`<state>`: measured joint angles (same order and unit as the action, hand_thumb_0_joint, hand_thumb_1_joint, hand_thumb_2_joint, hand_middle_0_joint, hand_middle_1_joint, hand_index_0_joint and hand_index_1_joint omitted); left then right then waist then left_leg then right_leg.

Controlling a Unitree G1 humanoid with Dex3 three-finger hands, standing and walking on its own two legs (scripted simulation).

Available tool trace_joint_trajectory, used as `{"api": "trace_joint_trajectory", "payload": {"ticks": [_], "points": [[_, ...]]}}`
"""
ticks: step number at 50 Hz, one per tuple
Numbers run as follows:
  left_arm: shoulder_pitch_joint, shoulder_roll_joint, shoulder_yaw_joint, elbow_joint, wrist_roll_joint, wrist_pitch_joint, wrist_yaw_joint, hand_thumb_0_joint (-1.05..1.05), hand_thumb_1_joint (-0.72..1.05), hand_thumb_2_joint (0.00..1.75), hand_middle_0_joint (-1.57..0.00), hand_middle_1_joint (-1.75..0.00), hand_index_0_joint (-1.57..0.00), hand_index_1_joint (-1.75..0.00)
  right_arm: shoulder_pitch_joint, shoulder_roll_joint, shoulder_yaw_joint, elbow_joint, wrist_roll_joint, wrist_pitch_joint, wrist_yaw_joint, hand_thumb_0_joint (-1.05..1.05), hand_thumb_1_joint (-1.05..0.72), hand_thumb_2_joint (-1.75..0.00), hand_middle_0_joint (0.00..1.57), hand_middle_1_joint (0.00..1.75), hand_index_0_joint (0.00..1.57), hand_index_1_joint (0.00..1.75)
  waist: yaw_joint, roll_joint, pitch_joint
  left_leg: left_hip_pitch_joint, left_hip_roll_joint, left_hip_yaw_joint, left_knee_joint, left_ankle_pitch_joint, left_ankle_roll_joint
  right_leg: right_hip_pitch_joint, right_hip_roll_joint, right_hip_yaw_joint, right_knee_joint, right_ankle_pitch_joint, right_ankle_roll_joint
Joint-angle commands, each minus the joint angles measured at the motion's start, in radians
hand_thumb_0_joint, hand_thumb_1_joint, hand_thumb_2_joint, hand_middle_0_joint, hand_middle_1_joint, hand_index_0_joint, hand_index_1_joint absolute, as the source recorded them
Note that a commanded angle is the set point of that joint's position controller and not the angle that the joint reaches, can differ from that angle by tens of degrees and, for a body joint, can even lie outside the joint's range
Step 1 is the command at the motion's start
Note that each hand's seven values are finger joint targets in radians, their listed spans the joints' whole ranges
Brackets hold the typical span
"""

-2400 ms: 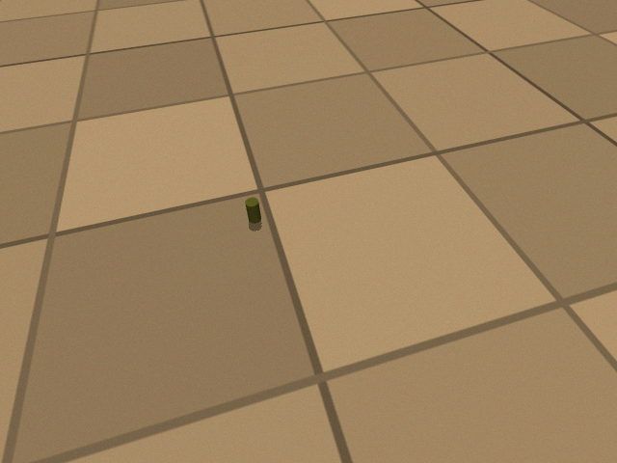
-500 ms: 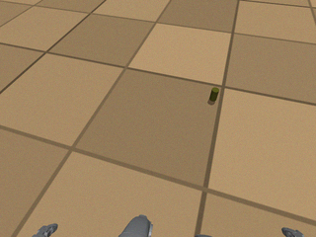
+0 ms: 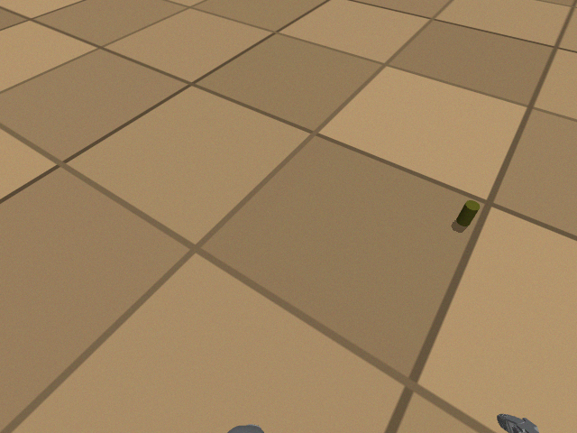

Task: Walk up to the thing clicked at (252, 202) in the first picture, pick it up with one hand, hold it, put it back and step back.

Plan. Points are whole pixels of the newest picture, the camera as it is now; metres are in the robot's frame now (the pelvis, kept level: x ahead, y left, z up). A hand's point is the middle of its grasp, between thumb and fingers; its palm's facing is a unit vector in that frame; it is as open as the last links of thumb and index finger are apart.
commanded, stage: walk up
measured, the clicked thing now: (467, 213) +1.08 -0.71 -0.69
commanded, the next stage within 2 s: stand in 0.94 s
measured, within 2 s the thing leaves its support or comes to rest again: neither
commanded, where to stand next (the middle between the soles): +0.08 +0.00 m, yaw +5 degrees
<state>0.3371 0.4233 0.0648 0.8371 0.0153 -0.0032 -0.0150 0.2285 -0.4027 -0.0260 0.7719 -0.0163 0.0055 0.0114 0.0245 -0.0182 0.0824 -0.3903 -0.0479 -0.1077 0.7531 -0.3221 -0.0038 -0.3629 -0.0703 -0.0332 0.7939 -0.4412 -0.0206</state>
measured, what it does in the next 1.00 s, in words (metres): steps on the spot: left foot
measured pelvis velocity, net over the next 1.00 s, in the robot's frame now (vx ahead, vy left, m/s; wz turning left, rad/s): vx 0.02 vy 0.00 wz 0.14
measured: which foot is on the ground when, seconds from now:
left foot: down 0.00-0.04, up 0.06-0.26, down 0.28-1.00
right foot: down 0.00-1.00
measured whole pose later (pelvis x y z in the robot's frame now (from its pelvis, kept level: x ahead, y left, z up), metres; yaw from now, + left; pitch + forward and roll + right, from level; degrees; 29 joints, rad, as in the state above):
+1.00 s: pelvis +0.02 +0.00 +0.04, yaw +8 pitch -3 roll +0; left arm 0.08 0.36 0.00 1.13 0.01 -0.02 -0.01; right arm 0.07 -0.36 0.01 1.13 0.00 -0.01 0.01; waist 0.01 -0.01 0.06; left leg -0.17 -0.01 -0.07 0.40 -0.18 -0.01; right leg -0.14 -0.04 -0.04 0.39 -0.20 0.03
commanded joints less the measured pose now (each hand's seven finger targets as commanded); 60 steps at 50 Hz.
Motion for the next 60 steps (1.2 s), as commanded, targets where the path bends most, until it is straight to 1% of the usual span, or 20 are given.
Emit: {"api": "trace_joint_trajectory", "payload": {"ticks": [1, 2, 3, 4, 6, 9, 12, 13, 14, 15, 16, 18, 21, 23, 25, 29, 45, 48, 55, 60], "points": [[0.08, 0.304, 0.087, -0.055, 0.032, -0.049, 0.029, 0.0, 0.9, 0.9, -0.2, -0.3, -0.2, -0.3, -0.084, -0.145, -0.062, -0.109, 0.017, -0.004, -0.025, 0.0, -0.9, -0.9, 0.2, 0.3, 0.2, 0.3, 0.067, -0.151, -0.022, -0.269, -0.057, -0.077, 0.118, -0.223, 0.061, 0.142, -0.211, 0.423, -0.496, -0.236, -0.116], [-0.034, 0.382, 0.102, -0.082, 0.036, -0.045, 0.026, 0.0, 0.9, 0.9, -0.2, -0.3, -0.2, -0.3, -0.047, -0.195, -0.084, -0.088, 0.003, -0.002, -0.038, 0.0, -0.9, -0.9, 0.2, 0.3, 0.2, 0.3, 0.027, -0.227, 0.013, -0.208, -0.035, -0.007, 0.329, -0.307, 0.027, -0.01, -0.42, 0.663, -0.611, -0.349, -0.254], [-0.092, 0.356, 0.099, -0.104, 0.029, -0.049, 0.027, 0.0, 0.9, 0.9, -0.2, -0.3, -0.2, -0.3, -0.018, -0.244, -0.097, -0.06, 0.003, -0.004, -0.037, 0.0, -0.9, -0.9, 0.2, 0.3, 0.2, 0.3, 0.005, -0.135, 0.051, -0.198, 0.015, -0.056, 0.387, -0.262, 0.02, -0.024, -0.438, 0.653, -0.597, -0.29, -0.292], [-0.095, 0.287, 0.084, -0.096, 0.018, -0.054, 0.028, 0.0, 0.9, 0.9, -0.2, -0.3, -0.2, -0.3, -0.006, -0.253, -0.102, -0.03, 0.011, -0.009, -0.03, 0.0, -0.9, -0.9, 0.2, 0.3, 0.2, 0.3, -0.003, -0.012, 0.069, -0.207, 0.022, -0.05, 0.371, -0.196, 0.022, 0.017, -0.352, 0.472, -0.525, -0.155, -0.245], [-0.077, 0.27, 0.073, -0.066, 0.029, -0.06, 0.029, 0.0, 0.9, 0.9, -0.2, -0.3, -0.2, -0.3, 0.01, -0.209, -0.094, -0.013, 0.009, -0.019, -0.02, 0.0, -0.9, -0.9, 0.2, 0.3, 0.2, 0.3, -0.001, -0.089, 0.024, -0.151, 0.041, 0.019, 0.274, -0.166, 0.023, 0.054, -0.265, 0.293, -0.448, 0.013, -0.188], [-0.044, 0.276, 0.071, -0.06, 0.034, -0.053, 0.018, 0.0, 0.9, 0.9, -0.2, -0.3, -0.2, -0.3, 0.003, -0.178, -0.086, -0.003, 0.003, -0.026, -0.001, 0.0, -0.9, -0.9, 0.2, 0.3, 0.2, 0.3, 0.022, -0.174, -0.021, -0.051, 0.027, 0.107, 0.079, -0.198, 0.02, 0.094, -0.22, 0.174, -0.377, 0.17, -0.178], [-0.089, 0.228, 0.047, -0.064, 0.007, -0.035, 0.013, 0.0, 0.9, 0.9, -0.2, -0.3, -0.2, -0.3, 0.075, -0.15, -0.084, 0.045, 0.002, -0.043, -0.008, 0.0, -0.9, -0.9, 0.2, 0.3, 0.2, 0.3, -0.031, -0.134, -0.103, 0.169, -0.018, 0.161, -0.235, 0.04, 0.026, 0.071, -0.172, 0.064, -0.202, 0.345, -0.13], [-0.079, 0.178, 0.029, -0.065, 0.0, -0.029, 0.013, 0.0, 0.9, 0.9, -0.2, -0.3, -0.2, -0.3, 0.1, -0.169, -0.09, 0.058, -0.007, -0.052, -0.018, 0.0, -0.9, -0.9, 0.2, 0.3, 0.2, 0.3, -0.042, -0.063, -0.141, 0.266, 0.017, 0.078, -0.311, 0.066, 0.04, 0.023, -0.153, 0.036, -0.086, 0.33, -0.093], [-0.06, 0.104, 0.004, -0.075, -0.014, -0.023, 0.012, 0.0, 0.9, 0.9, -0.2, -0.3, -0.2, -0.3, 0.066, -0.236, -0.101, 0.037, -0.021, -0.062, -0.026, 0.0, -0.9, -0.9, 0.2, 0.3, 0.2, 0.3, -0.024, 0.134, -0.157, 0.321, 0.21, -0.255, -0.372, 0.116, 0.104, -0.112, -0.069, -0.007, 0.059, 0.169, -0.012], [-0.069, 0.131, 0.011, -0.062, -0.021, -0.01, 0.022, 0.0, 0.9, 0.9, -0.2, -0.3, -0.2, -0.3, 0.007, -0.313, -0.106, 0.012, -0.013, -0.064, -0.029, 0.0, -0.9, -0.9, 0.2, 0.3, 0.2, 0.3, -0.022, 0.183, -0.126, 0.213, 0.36, -0.447, -0.387, 0.059, 0.235, -0.137, -0.004, 0.028, 0.061, -0.173, 0.008], [-0.103, 0.193, 0.027, -0.04, -0.017, -0.007, 0.028, 0.0, 0.9, 0.9, -0.2, -0.3, -0.2, -0.3, 0.001, -0.314, -0.11, 0.026, -0.001, -0.062, -0.028, 0.0, -0.9, -0.9, 0.2, 0.3, 0.2, 0.3, -0.034, 0.121, -0.085, 0.103, 0.363, -0.433, -0.381, 0.054, 0.285, -0.062, -0.025, 0.075, 0.12, -0.194, 0.004], [-0.093, 0.167, 0.021, -0.015, -0.026, -0.011, 0.027, 0.0, 0.9, 0.9, -0.2, -0.3, -0.2, -0.3, -0.049, -0.244, -0.075, 0.035, 0.004, -0.065, -0.035, 0.0, -0.9, -0.9, 0.2, 0.3, 0.2, 0.3, -0.007, 0.1, -0.084, 0.158, 0.287, -0.279, -0.298, 0.317, 0.229, -0.066, -0.021, 0.081, 0.063, -0.118, -0.002], [-0.047, 0.152, 0.015, 0.043, -0.022, -0.026, 0.029, 0.0, 0.9, 0.9, -0.2, -0.3, -0.2, -0.3, -0.085, -0.23, -0.061, 0.058, 0.013, -0.058, -0.032, 0.0, -0.9, -0.9, 0.2, 0.3, 0.2, 0.3, 0.017, 0.172, -0.124, 0.134, 0.222, -0.136, -0.209, 0.475, 0.161, 0.09, 0.013, 0.011, -0.179, 0.063, -0.006], [-0.073, 0.184, 0.018, 0.061, -0.007, -0.039, 0.032, 0.0, 0.9, 0.9, -0.2, -0.3, -0.2, -0.3, -0.081, -0.194, -0.045, 0.065, 0.025, -0.048, -0.028, 0.0, -0.9, -0.9, 0.2, 0.3, 0.2, 0.3, 0.014, 0.092, -0.129, 0.038, 0.184, -0.093, -0.167, 0.398, 0.096, 0.24, -0.02, 0.078, -0.287, 0.336, -0.023], [-0.172, 0.237, 0.016, 0.049, -0.006, -0.04, 0.025, 0.0, 0.9, 0.9, -0.2, -0.3, -0.2, -0.3, -0.068, -0.178, -0.045, 0.102, 0.028, -0.039, -0.028, 0.0, -0.9, -0.9, 0.2, 0.3, 0.2, 0.3, -0.031, -0.022, -0.105, 0.107, 0.088, -0.023, -0.178, 0.083, 0.05, 0.113, -0.125, 0.192, -0.309, 0.286, -0.087], [-0.21, 0.181, -0.011, 0.085, -0.016, -0.035, 0.019, 0.0, 0.9, 0.9, -0.2, -0.3, -0.2, -0.3, -0.135, -0.194, -0.036, 0.149, 0.016, -0.047, -0.018, 0.0, -0.9, -0.9, 0.2, 0.3, 0.2, 0.3, -0.01, 0.018, -0.087, 0.112, 0.142, -0.083, -0.288, 0.097, 0.075, 0.133, -0.053, 0.092, -0.312, 0.216, -0.033], [-0.304, 0.153, -0.019, 0.219, -0.017, -0.036, 0.014, 0.0, 0.9, 0.9, -0.2, -0.3, -0.2, -0.3, -0.208, -0.173, -0.013, 0.283, 0.014, -0.045, -0.014, 0.0, -0.9, -0.9, 0.2, 0.3, 0.2, 0.3, -0.008, 0.041, -0.12, 0.204, 0.145, -0.045, -0.415, 0.224, 0.038, 0.255, -0.066, 0.07, -0.462, 0.283, -0.004], [-0.309, 0.154, -0.024, 0.239, -0.01, -0.037, 0.019, 0.0, 0.9, 0.9, -0.2, -0.3, -0.2, -0.3, -0.207, -0.163, -0.012, 0.295, 0.015, -0.047, -0.014, 0.0, -0.9, -0.9, 0.2, 0.3, 0.2, 0.3, -0.017, 0.027, -0.129, 0.247, 0.161, -0.043, -0.418, 0.335, 0.025, 0.271, -0.065, 0.083, -0.478, 0.35, 0.007], [-0.309, 0.151, -0.027, 0.266, -0.01, -0.03, 0.016, 0.0, 0.9, 0.9, -0.2, -0.3, -0.2, -0.3, -0.228, -0.176, -0.016, 0.313, 0.012, -0.039, -0.015, 0.0, -0.9, -0.9, 0.2, 0.3, 0.2, 0.3, -0.015, 0.053, -0.099, 0.203, 0.163, -0.046, -0.485, 0.17, 0.019, 0.287, -0.059, 0.086, -0.5, 0.279, 0.008], [-0.303, 0.159, -0.027, 0.268, -0.007, -0.031, 0.017, 0.0, 0.9, 0.9, -0.2, -0.3, -0.2, -0.3, -0.214, -0.168, -0.014, 0.322, 0.012, -0.044, -0.016, 0.0, -0.9, -0.9, 0.2, 0.3, 0.2, 0.3, -0.016, 0.037, -0.129, 0.253, 0.167, -0.03, -0.472, 0.282, 0.014, 0.283, -0.067, 0.09, -0.501, 0.333, 0.004]]}}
